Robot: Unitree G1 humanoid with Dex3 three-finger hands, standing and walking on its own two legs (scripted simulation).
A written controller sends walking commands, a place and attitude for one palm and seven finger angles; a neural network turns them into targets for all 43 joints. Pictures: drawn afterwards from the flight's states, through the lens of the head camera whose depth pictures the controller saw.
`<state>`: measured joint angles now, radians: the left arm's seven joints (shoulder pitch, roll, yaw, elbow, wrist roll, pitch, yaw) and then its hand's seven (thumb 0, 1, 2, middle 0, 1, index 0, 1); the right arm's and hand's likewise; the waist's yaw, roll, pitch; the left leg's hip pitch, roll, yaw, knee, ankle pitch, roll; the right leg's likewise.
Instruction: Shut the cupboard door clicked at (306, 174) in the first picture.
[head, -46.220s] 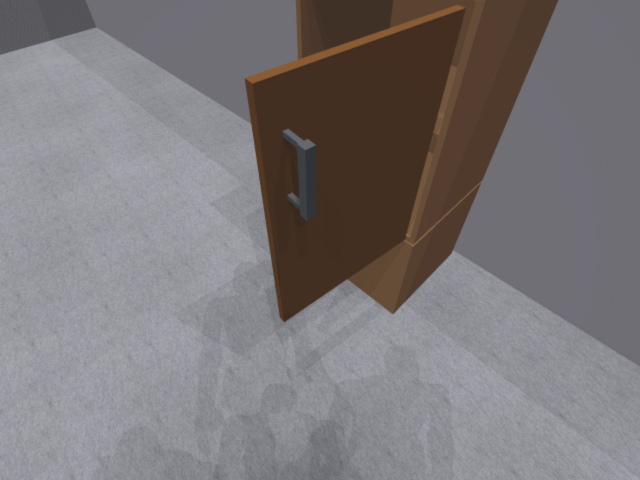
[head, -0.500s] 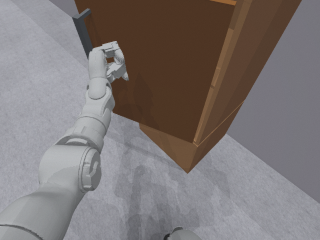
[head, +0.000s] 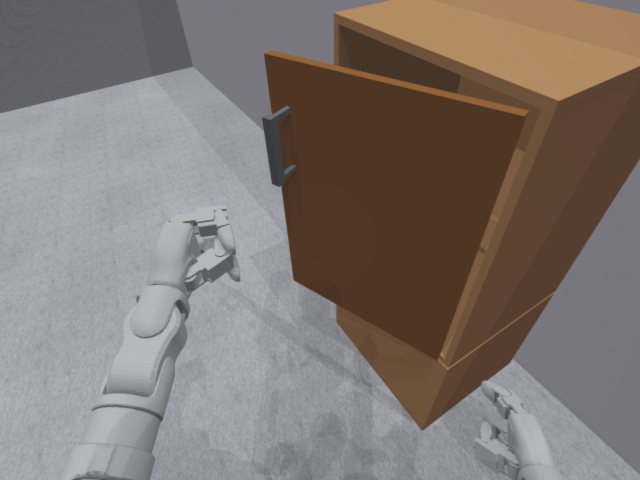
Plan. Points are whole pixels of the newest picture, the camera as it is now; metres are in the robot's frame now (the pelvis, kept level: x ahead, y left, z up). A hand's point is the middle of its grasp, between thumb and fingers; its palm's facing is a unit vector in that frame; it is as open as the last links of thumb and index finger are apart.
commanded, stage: draw the hand back to the body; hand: left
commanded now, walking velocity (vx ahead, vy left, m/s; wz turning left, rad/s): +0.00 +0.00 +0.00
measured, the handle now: (281, 147) +0.65 +0.12 +0.10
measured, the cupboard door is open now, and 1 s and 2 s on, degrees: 22 22 22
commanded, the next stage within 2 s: step back with the hand held close in 1.00 s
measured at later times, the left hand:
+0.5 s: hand (85, 325) +0.23 +0.26 +0.15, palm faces +0.33 -0.87 -0.36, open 5.1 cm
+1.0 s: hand (14, 353) +0.19 +0.30 +0.17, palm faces +0.46 -0.80 -0.38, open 7.4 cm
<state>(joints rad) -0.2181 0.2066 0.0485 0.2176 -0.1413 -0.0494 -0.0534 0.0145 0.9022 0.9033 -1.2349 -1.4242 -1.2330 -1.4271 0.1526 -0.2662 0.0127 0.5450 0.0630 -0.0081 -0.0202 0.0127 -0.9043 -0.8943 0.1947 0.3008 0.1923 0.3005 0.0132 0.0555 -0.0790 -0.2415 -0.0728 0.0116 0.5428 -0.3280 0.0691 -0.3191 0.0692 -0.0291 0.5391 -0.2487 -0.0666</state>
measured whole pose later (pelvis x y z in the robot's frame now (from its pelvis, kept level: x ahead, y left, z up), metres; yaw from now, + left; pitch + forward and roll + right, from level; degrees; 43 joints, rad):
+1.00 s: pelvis +0.01 +0.03 +0.01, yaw +2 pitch -3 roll -2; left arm 0.45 0.34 0.32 -0.38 -0.06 -0.09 0.10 0.02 0.89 0.90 -0.22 -0.31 -0.21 -0.31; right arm 0.19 -0.22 0.03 0.62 0.01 -0.10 -0.05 0.01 -0.90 -0.89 0.20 0.30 0.20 0.30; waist 0.07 0.07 -0.02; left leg -0.08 -0.10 -0.01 0.42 -0.28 0.10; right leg -0.14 0.04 -0.04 0.39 -0.20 -0.03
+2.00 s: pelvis -0.12 +0.03 -0.01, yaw +1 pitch +1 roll -2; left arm 0.54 0.45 0.47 -0.51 -0.03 -0.26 0.16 0.01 0.89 0.90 -0.22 -0.30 -0.21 -0.30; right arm 0.26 -0.27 -0.01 0.55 0.00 -0.01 -0.08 0.01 -0.90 -0.89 0.20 0.30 0.20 0.30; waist -0.01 0.01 -0.05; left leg -0.47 -0.06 0.04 0.67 -0.27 0.09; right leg -0.41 0.04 -0.06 0.62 -0.22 -0.03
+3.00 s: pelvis -0.29 +0.08 +0.01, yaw +2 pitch -1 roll -3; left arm 0.55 0.44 0.46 -0.49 -0.03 -0.16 0.17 0.01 0.89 0.90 -0.21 -0.30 -0.21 -0.30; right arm 0.32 -0.18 0.01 0.64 -0.01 -0.09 -0.09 0.01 -0.90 -0.89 0.20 0.30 0.20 0.30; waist -0.06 -0.01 -0.10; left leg -0.35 0.04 0.01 0.50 -0.24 0.02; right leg -0.26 0.07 -0.05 0.63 -0.43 -0.02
